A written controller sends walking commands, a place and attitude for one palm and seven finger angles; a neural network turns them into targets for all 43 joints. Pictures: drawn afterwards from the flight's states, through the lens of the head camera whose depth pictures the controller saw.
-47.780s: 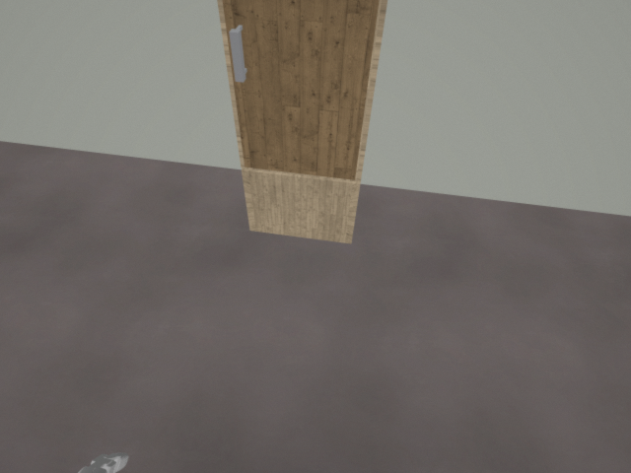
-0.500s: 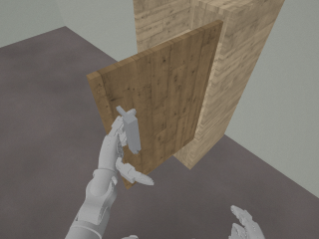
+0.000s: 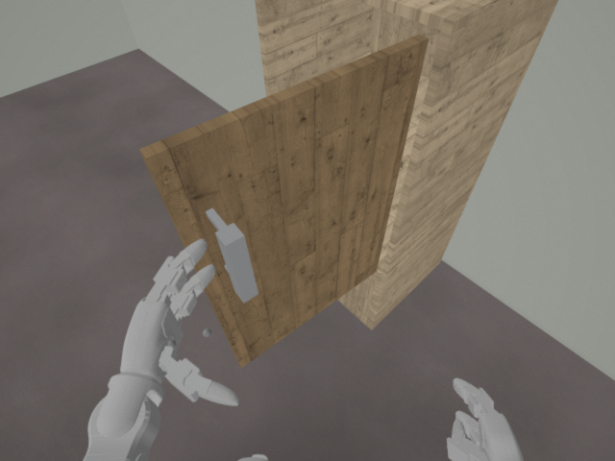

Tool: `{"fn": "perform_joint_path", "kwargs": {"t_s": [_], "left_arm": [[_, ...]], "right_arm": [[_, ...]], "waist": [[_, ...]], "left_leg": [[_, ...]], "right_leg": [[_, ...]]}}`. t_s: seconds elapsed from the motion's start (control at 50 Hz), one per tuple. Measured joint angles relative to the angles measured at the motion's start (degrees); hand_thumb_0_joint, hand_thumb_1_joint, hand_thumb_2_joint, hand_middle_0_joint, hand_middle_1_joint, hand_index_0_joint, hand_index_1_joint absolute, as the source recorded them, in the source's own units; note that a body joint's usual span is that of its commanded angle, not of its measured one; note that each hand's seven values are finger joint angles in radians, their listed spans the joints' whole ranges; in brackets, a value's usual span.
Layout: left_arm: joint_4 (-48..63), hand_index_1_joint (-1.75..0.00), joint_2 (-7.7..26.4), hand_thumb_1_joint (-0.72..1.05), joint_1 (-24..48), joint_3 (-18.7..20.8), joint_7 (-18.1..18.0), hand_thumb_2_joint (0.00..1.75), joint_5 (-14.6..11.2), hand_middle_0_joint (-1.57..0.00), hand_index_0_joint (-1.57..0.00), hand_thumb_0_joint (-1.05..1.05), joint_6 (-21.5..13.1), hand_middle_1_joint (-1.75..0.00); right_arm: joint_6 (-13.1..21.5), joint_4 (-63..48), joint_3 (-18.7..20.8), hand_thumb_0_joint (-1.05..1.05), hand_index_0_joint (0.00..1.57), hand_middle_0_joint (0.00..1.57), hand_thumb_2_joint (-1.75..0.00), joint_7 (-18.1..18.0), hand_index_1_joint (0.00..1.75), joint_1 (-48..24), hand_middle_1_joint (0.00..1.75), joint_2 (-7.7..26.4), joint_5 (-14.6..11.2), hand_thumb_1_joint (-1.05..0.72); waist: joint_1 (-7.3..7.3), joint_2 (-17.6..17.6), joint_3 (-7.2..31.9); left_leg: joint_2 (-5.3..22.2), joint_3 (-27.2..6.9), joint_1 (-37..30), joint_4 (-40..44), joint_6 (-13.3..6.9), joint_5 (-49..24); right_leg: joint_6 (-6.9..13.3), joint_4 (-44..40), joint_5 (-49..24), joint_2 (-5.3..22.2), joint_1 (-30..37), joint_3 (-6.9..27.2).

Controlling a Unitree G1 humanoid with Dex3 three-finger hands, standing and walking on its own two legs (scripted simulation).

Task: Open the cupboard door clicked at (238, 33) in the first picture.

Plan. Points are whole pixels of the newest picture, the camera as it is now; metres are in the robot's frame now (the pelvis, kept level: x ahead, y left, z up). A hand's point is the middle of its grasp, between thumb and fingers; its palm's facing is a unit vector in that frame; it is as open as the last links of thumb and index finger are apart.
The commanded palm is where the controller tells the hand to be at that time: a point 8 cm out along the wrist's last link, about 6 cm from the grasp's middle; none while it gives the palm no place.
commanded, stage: slide the hand sideways off the handle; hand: left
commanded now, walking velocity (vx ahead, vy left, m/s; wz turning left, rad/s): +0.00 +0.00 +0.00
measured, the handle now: (230, 255) +0.36 +0.13 +0.07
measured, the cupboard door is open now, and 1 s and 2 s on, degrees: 84 84 84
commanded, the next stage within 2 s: draw the hand back to the body in 0.28 s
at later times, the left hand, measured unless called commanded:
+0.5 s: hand (163, 352) +0.23 +0.18 +0.07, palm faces -0.07 -1.00 -0.03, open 16.3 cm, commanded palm +0.20 +0.25 +0.08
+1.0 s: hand (76, 344) +0.21 +0.24 +0.13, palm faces +0.18 -0.95 -0.25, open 15.6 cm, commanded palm +0.17 +0.28 +0.15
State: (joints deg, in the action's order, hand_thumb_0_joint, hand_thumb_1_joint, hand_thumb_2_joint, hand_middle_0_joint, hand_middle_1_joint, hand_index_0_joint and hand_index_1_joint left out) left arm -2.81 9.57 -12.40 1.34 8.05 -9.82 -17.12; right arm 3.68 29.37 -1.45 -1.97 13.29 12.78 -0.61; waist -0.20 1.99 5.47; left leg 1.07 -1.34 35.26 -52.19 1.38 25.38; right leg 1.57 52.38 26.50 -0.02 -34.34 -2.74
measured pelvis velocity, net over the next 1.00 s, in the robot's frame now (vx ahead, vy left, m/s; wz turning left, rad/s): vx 0.00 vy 0.03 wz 0.01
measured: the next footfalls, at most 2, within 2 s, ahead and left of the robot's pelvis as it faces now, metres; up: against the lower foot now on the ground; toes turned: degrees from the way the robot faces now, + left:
none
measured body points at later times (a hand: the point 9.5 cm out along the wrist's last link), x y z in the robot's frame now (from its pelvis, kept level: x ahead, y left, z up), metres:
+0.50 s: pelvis +0.00 +0.01 -0.01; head +0.03 +0.00 +0.44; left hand +0.23 +0.23 +0.07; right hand +0.18 -0.22 -0.08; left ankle +0.01 +0.14 -0.69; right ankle +0.00 -0.10 -0.69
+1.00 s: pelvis +0.00 +0.03 +0.02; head +0.00 +0.02 +0.47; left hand +0.19 +0.29 +0.15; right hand +0.19 -0.19 -0.04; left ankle +0.01 +0.14 -0.69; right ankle +0.00 -0.10 -0.69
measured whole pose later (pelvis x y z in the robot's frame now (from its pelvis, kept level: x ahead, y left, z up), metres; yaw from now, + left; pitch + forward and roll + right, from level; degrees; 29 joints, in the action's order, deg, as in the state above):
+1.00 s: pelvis +0.00 +0.03 +0.02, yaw +0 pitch +3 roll -2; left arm 18.8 17.5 -25.2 10.5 2.3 -8.2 -4.1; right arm 9.8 30.0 -3.8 -5.8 14.8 13.0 -1.2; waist -2.1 2.7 4.6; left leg 0.4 -1.5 25.2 -45.8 -0.6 23.2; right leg -0.5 42.4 22.5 0.4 -22.4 -2.8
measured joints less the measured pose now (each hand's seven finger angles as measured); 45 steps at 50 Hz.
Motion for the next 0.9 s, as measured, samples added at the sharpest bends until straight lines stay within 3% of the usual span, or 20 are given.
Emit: {"fn": "perform_joint_path", "kwargs": {"t_s": [0.24,0.38,0.48,0.62,0.78,0.9], "left_arm": [[1.0,-0.31,3.3,-0.5,-5.3,8.4,6.3,0.3,-5.4,-0.17,-0.18,-0.02,-1.2,-0.31],[2.8,-0.3,3.5,-0.5,-6.0,6.9,10.0,0.3,-7.2,-0.16,-0.16,-0.02,-1.4,-0.3],[5.1,-0.3,3.2,-0.5,-5.2,5.7,8.6,0.3,-6.2,-0.15,-0.16,-0.02,0.6,-0.3],[11.5,-0.3,4.6,-0.5,-8.7,7.9,5.3,0.3,-6.0,-0.16,-0.16,-0.02,3.9,-0.3],[15.0,-0.3,5.2,-0.5,-11.6,8.0,6.5,0.3,-7.0,-0.15,-0.15,-0.01,8.8,-0.3],[17.8,-0.3,6.2,-0.47,-12.1,9.7,6.5,0.32,-7.3,-0.16,-0.16,-0.02,10.0,-0.3]], "right_arm": [[1.5,0.1,0.4,0.01,0.2,0.2,-0.9,-1.3,0.3,0.8,0.3,1.5,-0.5,-0.91],[3.9,0.0,0.5,0.01,0.2,0.2,-0.9,-1.9,0.3,0.9,0.3,2.5,-0.8,-0.91],[4.7,-0.3,0.1,0.01,0.2,0.2,-0.9,-1.9,0.3,0.8,0.3,1.4,-0.8,-0.91],[4.5,-1.3,-1.1,0.01,0.2,0.2,-0.9,-1.7,0.3,2.4,0.3,-0.3,-1.4,-0.91],[5.8,-1.3,-2.1,0.01,0.2,0.2,-0.9,-2.2,0.3,2.8,0.3,0.5,-1.6,-0.9],[7.0,-0.7,-2.3,0.01,0.2,0.2,-0.9,-2.7,0.3,2.3,0.3,0.7,-1.7,-0.9]], "waist": [[-0.29,0.1,0.4],[-0.46,1.0,0.2],[-0.23,0.4,0.1],[0.0,0.7,1.1],[-0.66,1.6,0.8],[-1.23,1.2,0.2]], "left_leg": [[0.3,-1.1,0.8,-1.2,0.6,0.8],[0.0,-1.7,2.8,-3.3,-0.1,1.3],[-0.1,-1.0,3.2,-3.9,-0.6,1.4],[-0.2,-0.4,-0.1,-1.8,-1.2,1.0],[-0.6,-0.5,-3.4,0.4,-1.8,0.2],[-0.7,-0.6,-5.7,1.9,-1.9,-0.4]], "right_leg": [[0.4,0.6,0.8,-0.4,-0.2,-1.1],[-0.2,1.5,0.9,-0.1,-1.4,-1.6],[-0.6,2.0,0.7,0.0,-2.0,-0.9],[-1.2,-0.7,-0.2,0.1,1.5,-0.3],[-1.9,-3.8,-1.4,0.4,5.3,-0.4],[-2.0,-5.6,-2.1,0.5,7.8,-0.6]]}}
